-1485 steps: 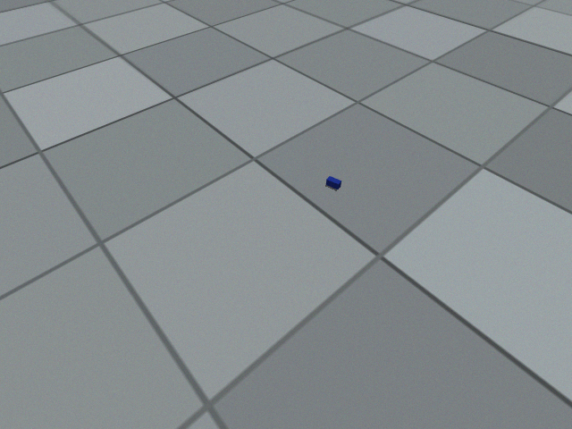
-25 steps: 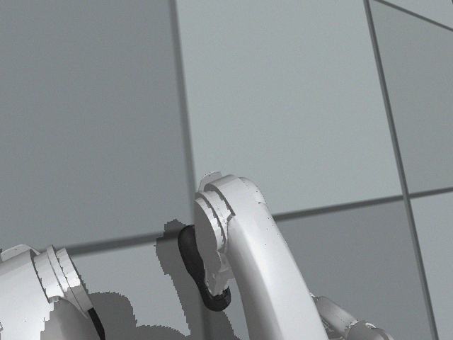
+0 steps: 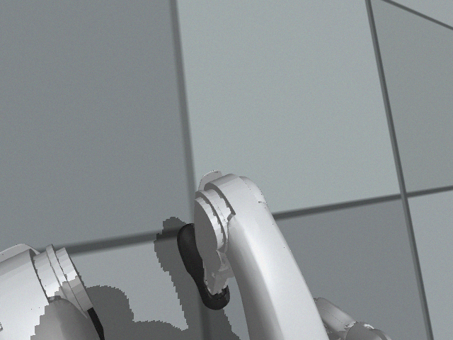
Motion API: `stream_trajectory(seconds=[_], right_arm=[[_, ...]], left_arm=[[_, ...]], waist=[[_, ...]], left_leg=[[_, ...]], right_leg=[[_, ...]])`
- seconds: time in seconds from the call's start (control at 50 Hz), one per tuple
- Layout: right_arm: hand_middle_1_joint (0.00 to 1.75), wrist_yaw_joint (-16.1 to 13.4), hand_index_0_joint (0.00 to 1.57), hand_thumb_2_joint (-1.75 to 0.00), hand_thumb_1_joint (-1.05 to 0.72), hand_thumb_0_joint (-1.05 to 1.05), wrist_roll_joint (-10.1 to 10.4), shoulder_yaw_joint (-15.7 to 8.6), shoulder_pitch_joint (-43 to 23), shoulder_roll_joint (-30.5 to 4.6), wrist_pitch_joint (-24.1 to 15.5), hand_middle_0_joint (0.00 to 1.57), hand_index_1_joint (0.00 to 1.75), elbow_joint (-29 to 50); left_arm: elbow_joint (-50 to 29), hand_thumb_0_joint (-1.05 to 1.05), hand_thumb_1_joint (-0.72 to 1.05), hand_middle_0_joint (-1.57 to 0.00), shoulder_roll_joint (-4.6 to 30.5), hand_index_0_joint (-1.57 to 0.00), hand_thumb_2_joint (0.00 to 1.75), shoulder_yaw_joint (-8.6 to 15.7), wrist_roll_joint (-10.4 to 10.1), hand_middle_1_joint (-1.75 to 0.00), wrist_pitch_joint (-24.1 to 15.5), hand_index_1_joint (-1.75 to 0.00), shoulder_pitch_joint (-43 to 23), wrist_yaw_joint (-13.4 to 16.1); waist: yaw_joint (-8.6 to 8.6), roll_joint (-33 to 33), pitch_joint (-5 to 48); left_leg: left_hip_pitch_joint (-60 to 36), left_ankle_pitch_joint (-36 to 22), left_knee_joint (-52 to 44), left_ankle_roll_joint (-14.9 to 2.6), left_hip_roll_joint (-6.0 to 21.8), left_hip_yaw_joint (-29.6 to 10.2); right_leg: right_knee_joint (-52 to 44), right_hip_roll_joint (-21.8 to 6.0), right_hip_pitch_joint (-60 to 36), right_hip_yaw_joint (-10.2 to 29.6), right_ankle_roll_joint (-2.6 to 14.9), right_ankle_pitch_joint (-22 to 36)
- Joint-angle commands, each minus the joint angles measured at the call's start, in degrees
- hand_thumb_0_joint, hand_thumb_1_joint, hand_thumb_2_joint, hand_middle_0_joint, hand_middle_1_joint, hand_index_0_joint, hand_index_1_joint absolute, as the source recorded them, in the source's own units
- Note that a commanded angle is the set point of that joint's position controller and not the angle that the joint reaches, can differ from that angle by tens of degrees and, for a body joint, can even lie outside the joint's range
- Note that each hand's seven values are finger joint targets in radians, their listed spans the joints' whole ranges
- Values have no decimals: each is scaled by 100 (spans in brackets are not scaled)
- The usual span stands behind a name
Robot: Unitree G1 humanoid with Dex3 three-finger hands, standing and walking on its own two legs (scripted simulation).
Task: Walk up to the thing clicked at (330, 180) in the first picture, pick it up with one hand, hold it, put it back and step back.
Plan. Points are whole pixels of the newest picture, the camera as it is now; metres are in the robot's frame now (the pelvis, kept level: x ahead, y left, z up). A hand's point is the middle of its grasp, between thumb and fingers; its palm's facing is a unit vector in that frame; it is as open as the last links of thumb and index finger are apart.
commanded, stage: withdraw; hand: left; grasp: from above
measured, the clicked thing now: out of the picture +0.45 +0.29 -0.28
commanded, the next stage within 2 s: home in 0.92 s
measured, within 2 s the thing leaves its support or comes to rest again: neither
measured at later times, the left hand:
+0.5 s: hand out of the picture +0.46 +0.31 -0.11, palm faces -0.36 -0.08 -0.93, open 12.7 cm
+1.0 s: hand out of the picture +0.44 +0.29 -0.14, palm faces -0.46 -0.08 -0.89, open 12.1 cm
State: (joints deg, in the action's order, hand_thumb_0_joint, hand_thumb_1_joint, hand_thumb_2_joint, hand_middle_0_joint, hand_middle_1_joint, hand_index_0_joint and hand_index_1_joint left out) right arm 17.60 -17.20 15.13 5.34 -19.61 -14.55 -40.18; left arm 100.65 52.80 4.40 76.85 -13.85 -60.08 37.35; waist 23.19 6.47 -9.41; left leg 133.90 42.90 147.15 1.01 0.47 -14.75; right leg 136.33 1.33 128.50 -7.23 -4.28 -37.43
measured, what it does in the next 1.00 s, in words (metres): stands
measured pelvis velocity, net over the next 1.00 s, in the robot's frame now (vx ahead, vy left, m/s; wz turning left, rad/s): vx -0.01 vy -0.01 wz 0.11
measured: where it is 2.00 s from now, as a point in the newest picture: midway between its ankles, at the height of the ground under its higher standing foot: (157, 317)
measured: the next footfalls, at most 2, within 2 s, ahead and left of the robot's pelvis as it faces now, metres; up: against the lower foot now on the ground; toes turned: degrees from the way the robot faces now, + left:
none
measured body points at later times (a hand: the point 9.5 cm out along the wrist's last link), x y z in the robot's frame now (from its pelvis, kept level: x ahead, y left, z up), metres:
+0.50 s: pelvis +0.00 +0.00 +0.03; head +0.23 +0.08 +0.42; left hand +0.48 +0.31 -0.06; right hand +0.07 -0.27 -0.07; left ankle +0.06 +0.13 -0.27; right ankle +0.12 -0.13 -0.27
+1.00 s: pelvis -0.01 -0.01 +0.03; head +0.21 +0.08 +0.41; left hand +0.46 +0.29 -0.09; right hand +0.06 -0.29 -0.05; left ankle +0.06 +0.13 -0.27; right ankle +0.12 -0.13 -0.27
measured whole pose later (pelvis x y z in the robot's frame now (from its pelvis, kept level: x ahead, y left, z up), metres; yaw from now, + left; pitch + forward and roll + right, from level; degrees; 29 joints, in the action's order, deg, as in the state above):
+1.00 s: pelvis -0.01 -0.01 +0.03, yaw +7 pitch +33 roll -7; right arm 6.7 -9.6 6.1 9.9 -18.2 -4.4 -40.3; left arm 92.0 42.2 1.2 75.7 -12.2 -62.1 24.8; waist 18.4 1.6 1.7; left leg 132.7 37.1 136.8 1.3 -0.2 -8.2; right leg 131.4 -0.9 129.5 -2.5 -2.2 -34.9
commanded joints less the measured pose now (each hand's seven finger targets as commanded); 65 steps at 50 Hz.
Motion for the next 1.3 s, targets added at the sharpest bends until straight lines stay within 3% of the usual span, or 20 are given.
stream_trajectory(seconds=[0.0,0.14,0.16,0.18,0.2,0.22,0.26,0.32,0.42,0.5,0.56,0.68,0.82,0.92,0.96,1.02,1.08,1.14,1.2,1.28], right_arm=[[30,-69,20,-90,-89,0,59,-572,1180,-1890,27,20,30,-58],[30,-12,20,-90,-90,0,86,-731,1218,-1912,-31,20,30,-47],[30,-6,20,-90,-90,0,127,-814,1358,-1917,-28,20,30,-95],[30,30,20,-90,-90,0,158,-912,1373,-1891,-28,20,30,-58],[30,68,20,-90,-90,0,213,-955,1262,-1782,-33,20,30,-20],[30,128,20,-90,-90,0,258,-969,1250,-1670,-9,20,30,-16],[30,163,20,-90,-90,0,448,-1150,1319,-1649,122,20,30,-86],[30,165,20,-90,-90,0,735,-1383,1358,-1546,385,20,30,-139],[30,-19,20,-90,-90,0,1054,-1707,1588,-1389,857,20,30,-171],[30,-300,20,-91,-90,0,1161,-1792,1672,-1334,1145,20,30,-2],[30,-549,20,-90,-90,0,1182,-1777,1655,-1259,1246,20,30,91],[30,-982,20,-90,-89,0,1113,-1606,1454,-1068,1315,20,30,185],[30,-1160,20,-90,-89,0,932,-1368,1355,-1049,1165,20,30,119],[30,-1163,20,-90,-90,0,755,-1300,1542,-1190,947,20,30,67],[30,-1143,20,-89,-89,0,726,-1314,1616,-1245,903,20,30,53],[30,-1067,20,-89,-88,0,710,-1379,1700,-1236,874,20,30,57],[30,-1012,20,-89,-89,0,806,-1508,1806,-1242,937,20,30,91],[30,-938,20,-90,-89,0,945,-1681,1994,-1199,1027,20,30,-3],[30,-905,20,-90,-89,0,1116,-1875,2142,-1169,1165,20,30,51],[30,-915,20,-90,-90,0,1352,-2006,2077,-1102,1387,20,30,262]], left_arm=[[-559,0,-18,-34,1103,-34,73,61,-69,-71,-48,-71,-1413,221],[-1029,0,-21,-33,1184,-34,74,242,-68,-72,158,-71,-1795,334],[-1390,0,-21,-33,1421,-33,75,489,-120,-71,207,-71,-2013,388],[-1752,0,-23,-33,1301,-33,76,528,-192,-72,293,-72,-1992,379],[-2012,0,-26,-31,1108,-31,78,473,-294,-73,381,-73,-1851,362],[-1856,0,-27,-30,748,-29,79,291,-364,-74,529,-74,-1592,297],[-2027,0,-28,-27,678,-27,81,348,-584,-75,790,-76,-1307,157],[-2710,0,-31,-26,412,-25,83,249,-795,-78,1176,-79,-1120,-254],[-3014,0,-29,-29,-471,-28,83,-296,-1204,-76,1411,-77,-1091,-1410],[-3356,0,-25,-34,-799,-32,80,-646,-1270,-72,1183,-74,-1251,-2222],[-3229,0,-24,-32,-852,-31,80,-675,-1237,-74,922,-76,-1217,-2495],[-2690,0,-21,-35,-733,-34,78,-683,-945,-72,487,-73,-1376,-2252],[-1996,0,-16,-37,-138,-37,73,-496,-457,-69,147,-69,-2186,-1477],[-1664,0,-18,-37,338,-37,73,-176,-155,-69,153,-69,-2673,-868],[-1935,0,-21,-33,536,-34,75,-35,-108,-74,228,-73,-2733,-773],[-2339,0,-18,-27,525,-24,85,73,-264,-73,382,-75,-2611,-773],[-2724,0,-24,-31,439,-32,77,104,-528,-75,615,-74,-2018,-927],[-3007,0,0,-25,108,-23,96,54,-866,-63,859,-65,-1625,-1246],[-3628,0,21,-23,34,-21,91,153,-1200,-52,1066,-54,-1050,-1614],[-4726,0,50,-20,-374,-20,85,238,-1989,-37,1231,-38,-70,-2134]], waist=[[307,-2836,3764],[283,-3112,3869],[176,-3354,4152],[51,-3711,4537],[-142,-3952,4911],[-155,-3918,4915],[-363,-3698,5061],[-716,-3734,5631],[-639,-2701,5163],[-513,-1821,4695],[-580,-1529,4559],[-649,-1280,4264],[-517,-1790,4439],[-388,-2469,4640],[-443,-2892,5128],[-494,-3321,5635],[-718,-3299,6222],[-845,-3201,6201],[-1113,-3067,6557],[-1268,-2326,6451]], left_leg=[[-2691,-1453,-1610,-117,91,676],[-2858,-1298,-1640,-93,81,736],[-2996,-1337,-1750,-68,83,743],[-3357,-1521,-1831,-16,78,768],[-3579,-1673,-1862,19,98,790],[-3561,-1764,-1884,23,82,834],[-3167,-1766,-1960,-57,45,946],[-3322,-2072,-2161,-78,7,1082],[-2903,-1371,-2610,-193,-59,1085],[-2552,-1117,-2661,-268,-146,1165],[-2532,-1048,-2761,-251,-196,1207],[-2341,-673,-2788,-270,-244,1352],[-2363,-485,-2635,-254,-222,1275],[-2787,-617,-2587,-215,-201,1271],[-3233,-962,-2507,-170,-169,1264],[-3543,-1379,-2489,-126,-145,1262],[-3673,-1661,-2541,-149,-151,1351],[-3764,-1847,-2751,-132,-155,1318],[-4122,-2185,-2933,-141,-157,1351],[-3988,-2161,-3285,-222,-184,1327]], right_leg=[[-1121,285,-2252,-783,509,1576],[-1132,227,-2014,-754,497,1491],[-1165,208,-2045,-729,522,1499],[-1134,181,-2076,-695,559,1625],[-1115,184,-2080,-677,586,1711],[-1092,202,-2015,-659,600,1803],[-1222,245,-2034,-576,612,1798],[-1295,221,-2038,-442,646,1976],[-1761,163,-2036,-248,664,1351],[-2213,108,-2331,-83,679,1013],[-2332,45,-2357,-44,694,836],[-2527,34,-2404,120,679,279],[-2140,40,-1940,145,678,61],[-1885,-12,-1657,-43,663,377],[-1700,-27,-1611,-134,676,746],[-1530,-39,-1714,-182,704,1155],[-1655,-49,-2156,-152,680,1429],[-1702,-56,-2141,-165,710,1541],[-1903,-62,-2563,-76,702,1771],[-2447,-83,-3172,29,664,1798]])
